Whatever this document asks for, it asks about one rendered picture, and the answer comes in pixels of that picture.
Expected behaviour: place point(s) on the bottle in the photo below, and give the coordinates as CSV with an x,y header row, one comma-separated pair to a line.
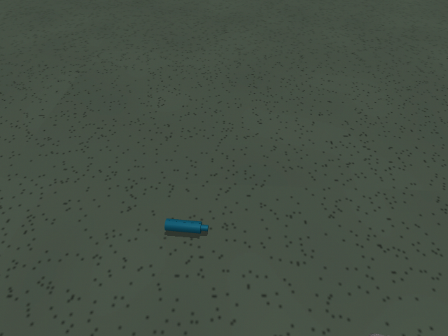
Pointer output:
x,y
185,226

